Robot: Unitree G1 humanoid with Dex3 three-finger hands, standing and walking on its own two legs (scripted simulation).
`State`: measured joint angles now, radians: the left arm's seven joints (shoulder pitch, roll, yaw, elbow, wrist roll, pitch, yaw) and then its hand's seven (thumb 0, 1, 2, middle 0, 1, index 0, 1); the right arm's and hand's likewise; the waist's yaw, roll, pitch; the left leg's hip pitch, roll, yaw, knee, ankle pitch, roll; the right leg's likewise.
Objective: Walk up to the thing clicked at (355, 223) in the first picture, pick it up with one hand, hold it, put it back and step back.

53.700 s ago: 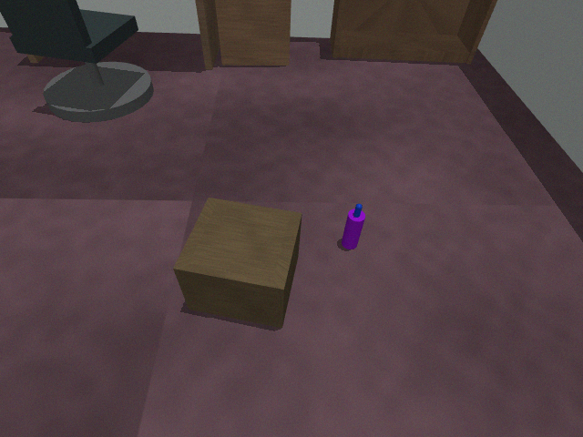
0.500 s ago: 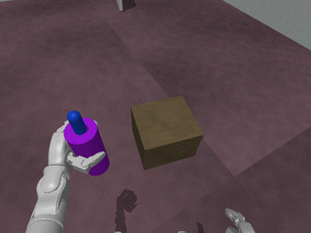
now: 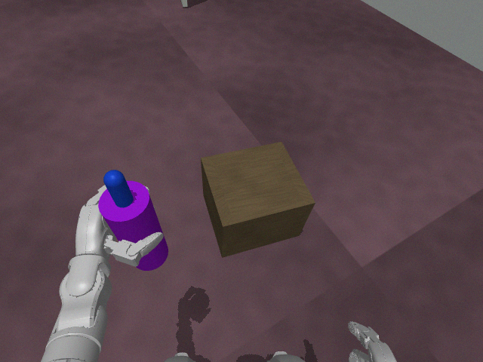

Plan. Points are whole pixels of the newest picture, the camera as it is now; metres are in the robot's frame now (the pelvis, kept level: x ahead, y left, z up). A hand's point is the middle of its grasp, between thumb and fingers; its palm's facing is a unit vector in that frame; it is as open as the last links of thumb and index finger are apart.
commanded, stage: crouch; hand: left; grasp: from the side
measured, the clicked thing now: (134, 221) +0.34 +0.17 +0.03
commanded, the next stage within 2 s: lower in 1.64 s
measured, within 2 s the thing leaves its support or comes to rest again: neither
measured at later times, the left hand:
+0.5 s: hand (152, 259) +0.37 +0.18 -0.20, palm faces +0.09 -1.00 -0.01, open 10.0 cm
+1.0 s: hand (161, 279) +0.38 +0.19 -0.40, palm faces +0.11 -0.99 -0.02, open 9.9 cm
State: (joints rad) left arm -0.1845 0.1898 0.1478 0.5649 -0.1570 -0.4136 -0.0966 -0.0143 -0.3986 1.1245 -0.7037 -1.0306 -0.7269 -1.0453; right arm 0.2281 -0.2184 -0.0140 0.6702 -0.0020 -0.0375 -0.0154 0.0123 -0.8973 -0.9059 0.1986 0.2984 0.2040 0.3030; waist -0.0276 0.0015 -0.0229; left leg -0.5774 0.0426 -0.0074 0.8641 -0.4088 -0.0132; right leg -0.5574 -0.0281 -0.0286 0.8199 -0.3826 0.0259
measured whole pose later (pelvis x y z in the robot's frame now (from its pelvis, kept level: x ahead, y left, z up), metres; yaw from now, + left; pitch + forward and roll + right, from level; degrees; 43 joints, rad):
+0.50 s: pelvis -0.04 +0.00 -0.18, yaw -1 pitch +31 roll -3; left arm -0.48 0.28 0.32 0.96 -0.15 -0.74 -0.18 -0.01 -0.39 1.12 -0.70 -1.03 -0.73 -1.04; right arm 0.15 -0.25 -0.01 0.69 -0.07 -0.04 0.05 0.01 -0.91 -0.91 0.20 0.30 0.20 0.30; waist -0.08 0.00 -0.20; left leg -1.57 0.04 -0.06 1.70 -0.66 -0.02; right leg -1.55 -0.03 -0.03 1.66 -0.64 0.02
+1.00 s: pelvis -0.08 +0.00 -0.35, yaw -3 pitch +32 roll -4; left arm -0.71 0.42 0.47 1.16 -0.07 -0.77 -0.18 -0.01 -0.40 1.13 -0.71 -1.02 -0.73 -1.03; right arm 0.12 -0.27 0.04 0.73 -0.12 -0.02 0.09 0.01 -0.93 -0.92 0.20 0.30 0.20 0.30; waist -0.16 -0.02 -0.11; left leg -2.12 0.02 -0.10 2.24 -0.68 -0.03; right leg -2.09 -0.03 -0.03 2.19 -0.65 0.03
